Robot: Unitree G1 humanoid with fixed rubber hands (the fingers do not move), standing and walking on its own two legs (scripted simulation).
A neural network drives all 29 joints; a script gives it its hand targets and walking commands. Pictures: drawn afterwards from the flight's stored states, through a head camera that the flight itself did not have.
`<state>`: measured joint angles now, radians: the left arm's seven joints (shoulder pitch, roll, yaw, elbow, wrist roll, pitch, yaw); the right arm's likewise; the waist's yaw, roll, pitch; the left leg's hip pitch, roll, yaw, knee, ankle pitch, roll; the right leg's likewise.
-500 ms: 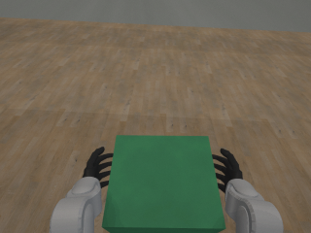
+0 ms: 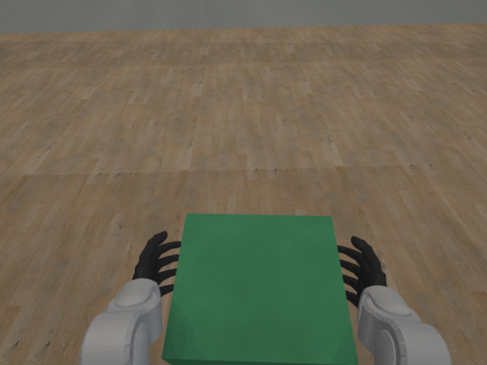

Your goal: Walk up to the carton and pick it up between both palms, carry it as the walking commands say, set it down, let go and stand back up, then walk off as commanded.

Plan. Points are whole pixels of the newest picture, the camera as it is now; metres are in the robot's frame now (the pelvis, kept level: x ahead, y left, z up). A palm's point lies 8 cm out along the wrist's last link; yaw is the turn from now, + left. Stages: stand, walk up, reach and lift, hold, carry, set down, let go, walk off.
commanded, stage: carry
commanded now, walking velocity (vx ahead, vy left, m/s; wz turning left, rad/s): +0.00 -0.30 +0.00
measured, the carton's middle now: (256, 302) +0.24 -0.01 +0.02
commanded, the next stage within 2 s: none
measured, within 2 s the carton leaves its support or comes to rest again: neither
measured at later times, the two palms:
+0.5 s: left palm out of the picture +0.12 +0.03 +0.09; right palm out of the picture +0.12 -0.27 +0.09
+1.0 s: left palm out of the picture +0.08 -0.10 +0.10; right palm out of the picture +0.08 -0.40 +0.11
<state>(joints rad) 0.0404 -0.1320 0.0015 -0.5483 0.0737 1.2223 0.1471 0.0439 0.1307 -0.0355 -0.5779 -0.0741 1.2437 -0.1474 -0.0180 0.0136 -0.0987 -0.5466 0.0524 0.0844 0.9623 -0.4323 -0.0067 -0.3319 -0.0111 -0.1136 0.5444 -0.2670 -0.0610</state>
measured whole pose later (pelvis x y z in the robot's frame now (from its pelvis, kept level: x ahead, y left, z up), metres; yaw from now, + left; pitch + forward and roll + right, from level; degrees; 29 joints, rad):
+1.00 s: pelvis -0.16 -0.26 +0.01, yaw +1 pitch +4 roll -3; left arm -0.02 -0.13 -0.01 -0.58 0.07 1.24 0.18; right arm 0.02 0.13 -0.05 -0.58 -0.07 1.21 -0.13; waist 0.01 0.02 -0.08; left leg -0.37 0.22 0.11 0.51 -0.20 -0.07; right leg -0.51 -0.08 -0.02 0.82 -0.35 0.04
